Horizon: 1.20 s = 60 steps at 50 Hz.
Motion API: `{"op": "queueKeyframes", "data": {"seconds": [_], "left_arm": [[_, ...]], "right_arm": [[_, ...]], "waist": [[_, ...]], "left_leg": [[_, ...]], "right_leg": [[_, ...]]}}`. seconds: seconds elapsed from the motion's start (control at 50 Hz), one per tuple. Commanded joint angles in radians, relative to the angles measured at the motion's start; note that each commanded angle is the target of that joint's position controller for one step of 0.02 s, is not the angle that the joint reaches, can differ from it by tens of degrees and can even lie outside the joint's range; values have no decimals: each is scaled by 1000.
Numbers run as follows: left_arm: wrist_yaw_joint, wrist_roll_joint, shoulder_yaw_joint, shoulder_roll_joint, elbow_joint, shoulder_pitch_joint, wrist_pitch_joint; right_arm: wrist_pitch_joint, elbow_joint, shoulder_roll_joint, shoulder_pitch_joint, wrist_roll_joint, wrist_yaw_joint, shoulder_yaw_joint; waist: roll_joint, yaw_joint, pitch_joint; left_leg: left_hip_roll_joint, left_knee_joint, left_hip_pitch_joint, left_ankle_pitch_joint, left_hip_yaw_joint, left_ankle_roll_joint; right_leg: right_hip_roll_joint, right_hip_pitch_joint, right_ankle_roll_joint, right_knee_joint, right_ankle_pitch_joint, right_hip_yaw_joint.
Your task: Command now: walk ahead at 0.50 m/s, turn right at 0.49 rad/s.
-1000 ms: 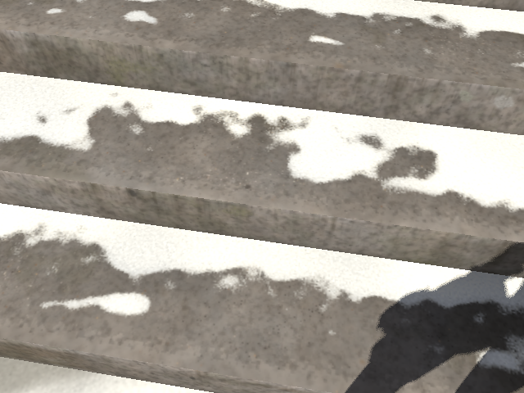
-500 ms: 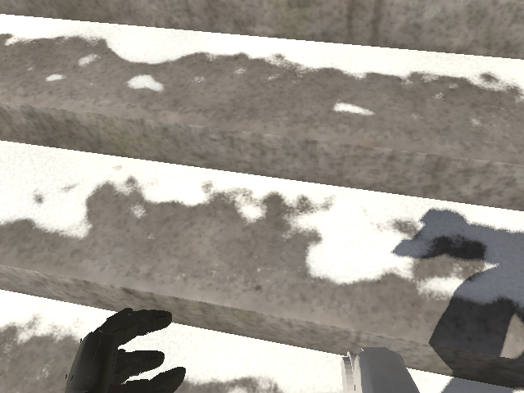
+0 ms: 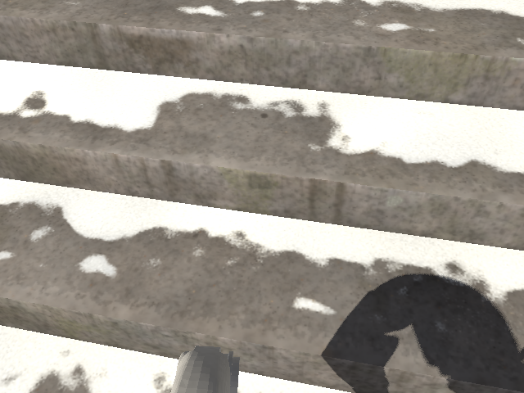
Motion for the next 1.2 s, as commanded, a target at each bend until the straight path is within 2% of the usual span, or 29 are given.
{"op": "queueKeyframes", "data": {"seconds": [0.02,0.08,0.12,0.16,0.18,0.2,0.22,0.24,0.28,0.32,0.42,0.52,0.56,0.58,0.62,0.68,0.7,0.72,0.74,0.76,0.8,0.84,0.9,0.96,1.02,1.12,1.14,1.16,1.2], "left_arm": [[-21,10,0,84,24,198,2],[-54,-57,-4,99,-97,-34,2],[-63,-70,30,223,-106,-23,-26],[-74,-84,92,337,-125,-66,-34],[-58,-24,74,193,-104,44,-34],[-70,11,49,68,-124,75,-22],[-80,-72,99,177,-120,-173,3],[-76,-103,107,171,-155,-258,7],[-36,-64,98,113,-176,-289,11],[-30,-49,58,16,-234,-347,44],[-52,-83,27,39,-298,-490,75],[7,-119,-2,77,-427,-753,48],[21,-99,-21,74,-519,-914,68],[10,-84,-33,60,-526,-893,90],[-45,-96,-43,37,-484,-872,133],[-12,-102,35,191,-363,-614,77],[59,-67,61,196,-282,-219,72],[39,-53,85,361,-320,-245,77],[31,-28,124,360,-292,-218,63],[51,-56,123,345,-295,-334,29],[68,-117,84,144,-274,-581,16],[40,-105,51,33,-291,-768,6],[68,-61,75,94,-265,-682,-7],[92,-51,104,170,-210,-547,-4],[78,-81,103,184,-226,-543,-14],[79,-76,108,197,-248,-596,-24],[59,-125,113,214,-254,-624,-3],[60,-111,122,220,-252,-590,22],[60,-22,117,183,-335,-688,30]], "right_arm": [[-23,-160,-54,-321,1,-4,-10],[10,-232,13,-446,-18,17,-3],[28,-239,-58,-402,3,33,-28],[14,-170,-169,-137,32,16,-79],[-1,-86,-178,174,25,7,-92],[0,6,-211,424,9,-7,-108],[5,38,-229,527,-24,-30,-108],[-24,39,-241,373,-6,-43,-114],[-31,113,-39,209,18,-26,-84],[-37,178,105,100,27,-41,-53],[-74,245,41,106,-45,-27,-76],[-94,301,-64,321,-66,-62,-91],[-89,331,-64,424,-63,-60,-93],[-80,303,-81,379,-52,-44,-96],[-95,246,-139,346,29,13,-113],[-129,190,-231,327,81,19,-143],[-102,259,-241,549,131,-26,-173],[-116,122,-68,416,46,17,-117],[-75,107,-113,269,76,23,-167],[-63,100,-63,221,69,-2,-168],[-62,169,33,300,40,-49,-133],[-44,235,52,397,36,-37,-118],[-49,216,-96,319,43,-21,-155],[-54,174,-159,166,43,-18,-175],[-52,184,-165,188,3,5,-183],[-66,226,-133,248,25,-1,-195],[-76,232,-136,231,48,12,-198],[-96,260,-176,261,58,4,-217],[-136,271,-242,293,59,-38,-235]], "waist": [[-72,54,154],[-119,-25,165],[-179,-105,63],[-186,-196,-39],[53,-217,-425],[348,-273,-579],[302,-378,-289],[166,-302,-53],[-36,-176,-39],[-10,-71,-25],[9,-37,55],[43,-112,-8],[11,-145,-41],[43,-106,-63],[149,-73,-28],[132,-5,-81],[-22,51,-263],[-366,35,-624],[-198,71,-435],[-212,12,-299],[-35,-116,-110],[8,-213,-81],[50,-166,-118],[-53,-89,-78],[-54,-106,-11],[-41,-145,7],[43,-156,37],[125,-121,27],[364,-132,35]], "left_leg": [[25,-230,-191,46,86,-35],[1,-529,464,-94,221,-62],[-119,-677,756,-74,288,-95],[-168,-1031,935,-84,222,-78],[23,-988,1490,391,-97,117],[305,-1331,1804,100,-702,351],[323,-1526,1497,-352,-930,280],[296,-1541,1248,-580,-803,193],[316,-1534,1077,-225,-466,177],[236,-1586,1002,-53,-264,111],[114,-1744,922,-35,104,62],[208,-1757,1400,551,93,58],[205,-1743,1508,481,104,14],[187,-1777,1429,480,147,-1],[176,-1860,1068,589,217,33],[150,-1611,1255,1063,238,-60],[55,-1156,958,808,216,-154],[-84,-1009,811,-301,42,-172],[-106,-608,777,-299,-130,-176],[-91,-430,683,-252,-191,-179],[-15,-371,678,-244,-126,-169],[12,-408,743,-188,-118,-181],[18,-429,699,-80,-74,-196],[29,-433,616,-93,-61,-193],[25,-514,643,-96,-68,-147],[67,-1126,913,-148,6,-156],[-17,-1514,930,-360,119,-162],[-53,-1610,1034,-219,111,-159],[133,-1648,1237,-188,-329,41]], "right_leg": [[-213,87,-166,-249,103,360],[-274,-329,-185,-481,438,300],[-301,-214,-181,-397,1380,234],[-285,64,-87,-130,1861,174],[-231,-119,-26,242,1596,186],[-21,-498,11,543,538,180],[15,-681,25,1122,309,205],[-55,-816,3,1286,406,170],[-106,-780,-75,1385,355,104],[-151,-804,-141,1385,296,102],[-173,-955,-159,1316,286,-8],[-183,-1276,-49,1378,-59,-26],[-251,-1274,-26,1039,8,-37],[-276,-1090,-32,853,111,-70],[-189,-559,36,754,41,-229],[-105,-222,-23,393,560,-185],[-311,288,-133,412,949,126],[-491,420,-305,54,1003,590],[-493,193,-256,-46,646,649],[-478,-31,-234,-61,411,554],[-408,-364,-165,-49,128,278],[-354,-534,-67,-125,-82,174],[-404,-461,-71,-190,-153,98],[-451,-319,-80,-252,-299,79],[-468,-274,-54,-293,-325,-11],[-446,-124,27,-223,-243,-189],[-419,-42,-5,-168,-259,-203],[-371,-36,0,-37,-221,-255],[-220,-390,114,291,-133,-308]]}}
Velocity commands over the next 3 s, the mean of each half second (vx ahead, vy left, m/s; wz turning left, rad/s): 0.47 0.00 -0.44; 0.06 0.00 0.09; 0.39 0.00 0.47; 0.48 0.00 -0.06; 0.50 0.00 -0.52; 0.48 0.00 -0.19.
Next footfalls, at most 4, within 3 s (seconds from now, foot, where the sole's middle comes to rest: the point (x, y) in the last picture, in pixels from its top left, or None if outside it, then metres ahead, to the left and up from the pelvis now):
0.16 left None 0.32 0.12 -0.62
0.66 right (422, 329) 0.58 -0.24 -0.47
1.14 left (278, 352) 0.51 0.06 -0.47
1.44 right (367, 339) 0.55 -0.12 -0.47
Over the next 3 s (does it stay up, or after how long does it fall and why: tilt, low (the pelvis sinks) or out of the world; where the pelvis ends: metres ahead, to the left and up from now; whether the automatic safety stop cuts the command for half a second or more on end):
stays up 1.27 -0.01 0.57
